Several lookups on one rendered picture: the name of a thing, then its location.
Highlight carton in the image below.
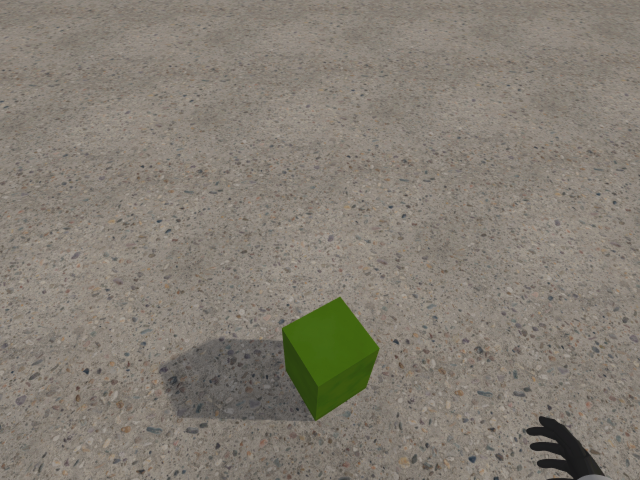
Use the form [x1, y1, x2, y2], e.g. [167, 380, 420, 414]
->
[282, 297, 380, 421]

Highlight robot right hand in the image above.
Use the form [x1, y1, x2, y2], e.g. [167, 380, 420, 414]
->
[526, 416, 606, 480]

